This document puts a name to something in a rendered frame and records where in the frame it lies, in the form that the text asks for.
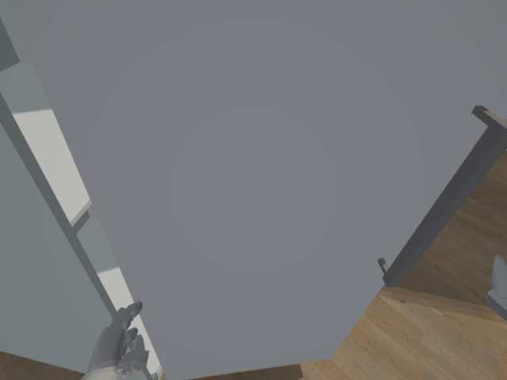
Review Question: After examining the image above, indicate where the handle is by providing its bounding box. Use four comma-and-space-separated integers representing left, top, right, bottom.
378, 105, 507, 287

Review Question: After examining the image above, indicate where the right robot hand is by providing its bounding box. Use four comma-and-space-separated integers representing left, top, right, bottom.
486, 255, 507, 321

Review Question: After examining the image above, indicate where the left robot hand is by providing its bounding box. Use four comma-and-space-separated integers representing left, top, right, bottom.
87, 301, 149, 380

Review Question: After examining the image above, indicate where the fridge door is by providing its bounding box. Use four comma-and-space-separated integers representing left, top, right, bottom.
6, 0, 507, 380

